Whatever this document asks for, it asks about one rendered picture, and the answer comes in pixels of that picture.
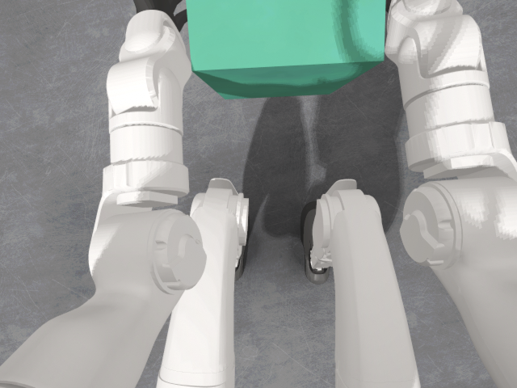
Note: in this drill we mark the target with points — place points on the robot left forearm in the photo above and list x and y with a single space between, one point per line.
145 100

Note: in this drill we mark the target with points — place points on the carton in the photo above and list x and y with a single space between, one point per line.
274 48

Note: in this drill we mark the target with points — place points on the left robot thigh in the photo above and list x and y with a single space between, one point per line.
199 350

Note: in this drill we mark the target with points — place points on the right robot upper arm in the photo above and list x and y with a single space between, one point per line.
465 230

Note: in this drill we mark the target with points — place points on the left robot hand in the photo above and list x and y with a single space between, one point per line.
167 6

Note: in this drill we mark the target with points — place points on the left robot upper arm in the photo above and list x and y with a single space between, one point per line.
141 264

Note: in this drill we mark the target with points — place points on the robot right forearm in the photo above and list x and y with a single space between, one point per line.
445 92

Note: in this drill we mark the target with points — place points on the robot left shin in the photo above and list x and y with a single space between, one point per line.
199 199

